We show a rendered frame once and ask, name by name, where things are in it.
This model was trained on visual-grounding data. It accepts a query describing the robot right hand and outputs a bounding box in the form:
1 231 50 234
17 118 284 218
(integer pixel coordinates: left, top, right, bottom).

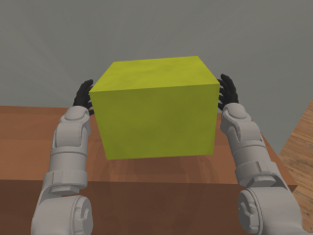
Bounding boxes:
217 73 239 111

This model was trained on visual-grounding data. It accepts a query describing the carton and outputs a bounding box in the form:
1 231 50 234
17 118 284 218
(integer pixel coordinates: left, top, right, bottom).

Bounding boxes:
89 56 220 160

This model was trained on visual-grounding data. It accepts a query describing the pedestal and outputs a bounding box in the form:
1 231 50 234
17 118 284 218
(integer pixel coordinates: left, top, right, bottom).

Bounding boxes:
0 106 298 235

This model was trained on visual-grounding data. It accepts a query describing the robot right upper arm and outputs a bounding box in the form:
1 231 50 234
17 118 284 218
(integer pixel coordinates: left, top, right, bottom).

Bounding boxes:
238 186 313 235

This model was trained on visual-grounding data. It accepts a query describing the robot left forearm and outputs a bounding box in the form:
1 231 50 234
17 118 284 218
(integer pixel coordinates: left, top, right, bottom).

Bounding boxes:
30 106 91 235

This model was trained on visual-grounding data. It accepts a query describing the robot left hand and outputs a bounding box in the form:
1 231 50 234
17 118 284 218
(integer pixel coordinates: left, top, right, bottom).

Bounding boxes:
73 79 95 116

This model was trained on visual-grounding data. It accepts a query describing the robot right forearm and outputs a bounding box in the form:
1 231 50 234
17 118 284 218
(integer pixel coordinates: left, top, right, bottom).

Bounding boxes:
220 103 303 226

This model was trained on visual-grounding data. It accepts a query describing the robot left upper arm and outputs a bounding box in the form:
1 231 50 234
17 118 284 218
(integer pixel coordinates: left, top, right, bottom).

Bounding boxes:
31 195 94 235

